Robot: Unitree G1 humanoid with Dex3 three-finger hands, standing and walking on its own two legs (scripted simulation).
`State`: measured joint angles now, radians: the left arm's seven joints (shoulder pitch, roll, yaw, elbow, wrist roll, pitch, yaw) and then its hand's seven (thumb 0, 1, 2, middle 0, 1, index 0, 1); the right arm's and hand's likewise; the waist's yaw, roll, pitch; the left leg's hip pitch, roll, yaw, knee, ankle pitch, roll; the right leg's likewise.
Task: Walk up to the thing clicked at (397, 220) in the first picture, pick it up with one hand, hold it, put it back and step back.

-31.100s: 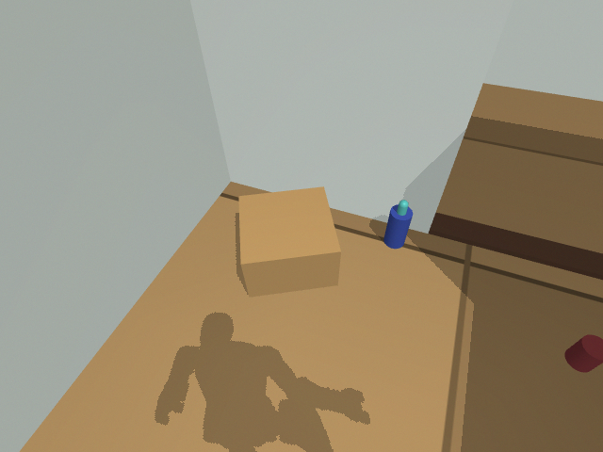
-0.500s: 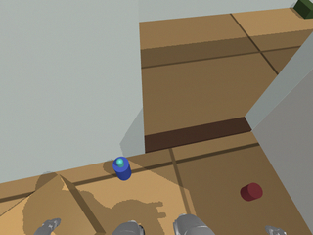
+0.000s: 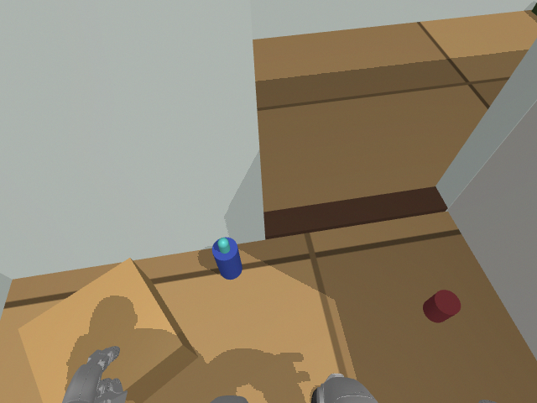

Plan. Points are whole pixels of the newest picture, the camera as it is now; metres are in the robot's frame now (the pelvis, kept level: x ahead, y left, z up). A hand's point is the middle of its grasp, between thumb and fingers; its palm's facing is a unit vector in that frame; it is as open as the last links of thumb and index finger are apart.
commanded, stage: step back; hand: left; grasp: from the side
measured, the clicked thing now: (227, 255) +0.60 +0.20 -0.63
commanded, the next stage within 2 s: none
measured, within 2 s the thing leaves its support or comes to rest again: neither
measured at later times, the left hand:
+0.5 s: hand out of the picture -0.08 +0.22 -0.13, palm faces -0.05 -0.91 -0.42, open 7.4 cm
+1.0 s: hand out of the picture -0.23 +0.23 -0.14, palm faces +0.00 -0.92 -0.40, open 7.4 cm
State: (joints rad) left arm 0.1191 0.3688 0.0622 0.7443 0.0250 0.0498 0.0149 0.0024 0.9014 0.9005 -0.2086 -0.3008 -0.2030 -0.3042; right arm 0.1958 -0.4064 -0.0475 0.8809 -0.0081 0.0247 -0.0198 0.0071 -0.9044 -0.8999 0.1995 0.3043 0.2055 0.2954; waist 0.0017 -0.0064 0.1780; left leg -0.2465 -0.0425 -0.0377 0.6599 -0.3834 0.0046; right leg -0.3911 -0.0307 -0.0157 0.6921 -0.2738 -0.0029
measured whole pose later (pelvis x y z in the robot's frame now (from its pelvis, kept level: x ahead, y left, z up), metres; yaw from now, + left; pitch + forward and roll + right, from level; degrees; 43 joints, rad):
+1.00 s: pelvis -0.33 -0.05 +0.01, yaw -1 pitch -2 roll -1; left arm 0.17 0.39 0.07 0.85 0.01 0.06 0.02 0.00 0.91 0.90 -0.21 -0.30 -0.20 -0.30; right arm 0.13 -0.37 -0.04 0.84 -0.04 0.04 -0.01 0.01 -0.90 -0.90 0.20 0.30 0.21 0.30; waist 0.02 0.00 0.16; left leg -0.37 0.03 0.00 0.61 -0.21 0.02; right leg -0.36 0.06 0.07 1.02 -0.53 0.01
